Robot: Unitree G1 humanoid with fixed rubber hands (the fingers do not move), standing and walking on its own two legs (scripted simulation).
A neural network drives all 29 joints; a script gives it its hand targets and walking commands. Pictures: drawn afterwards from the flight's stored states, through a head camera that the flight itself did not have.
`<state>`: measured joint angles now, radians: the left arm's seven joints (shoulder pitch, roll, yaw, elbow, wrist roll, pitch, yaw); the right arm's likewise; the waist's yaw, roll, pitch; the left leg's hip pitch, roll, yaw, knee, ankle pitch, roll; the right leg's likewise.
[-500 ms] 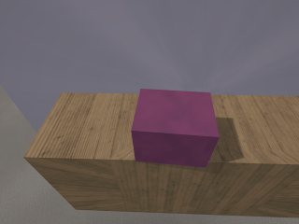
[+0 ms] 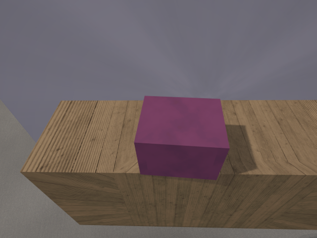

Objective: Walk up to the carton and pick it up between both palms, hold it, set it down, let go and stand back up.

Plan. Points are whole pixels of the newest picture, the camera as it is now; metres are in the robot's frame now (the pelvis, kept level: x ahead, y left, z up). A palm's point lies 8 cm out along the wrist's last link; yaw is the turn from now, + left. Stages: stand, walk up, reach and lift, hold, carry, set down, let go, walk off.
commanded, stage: stand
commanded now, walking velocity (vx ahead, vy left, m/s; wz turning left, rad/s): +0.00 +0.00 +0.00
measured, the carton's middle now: (179, 137) +0.44 -0.03 -0.03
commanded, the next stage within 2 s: none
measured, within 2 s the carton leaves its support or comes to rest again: neither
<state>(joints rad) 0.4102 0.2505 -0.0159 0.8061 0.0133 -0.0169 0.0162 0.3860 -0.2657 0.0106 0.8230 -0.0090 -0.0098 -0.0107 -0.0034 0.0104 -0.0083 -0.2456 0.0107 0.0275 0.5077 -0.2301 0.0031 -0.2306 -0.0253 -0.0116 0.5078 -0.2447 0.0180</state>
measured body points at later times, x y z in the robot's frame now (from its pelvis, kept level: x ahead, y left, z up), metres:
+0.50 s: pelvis +0.01 +0.00 +0.00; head +0.00 -0.01 +0.45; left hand +0.04 +0.25 -0.13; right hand +0.04 -0.26 -0.14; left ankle +0.03 +0.12 -0.74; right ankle +0.02 -0.13 -0.74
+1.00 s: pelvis +0.01 +0.00 +0.00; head +0.01 -0.01 +0.45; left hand +0.02 +0.25 -0.14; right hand +0.02 -0.26 -0.14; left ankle +0.03 +0.12 -0.74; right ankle +0.02 -0.13 -0.74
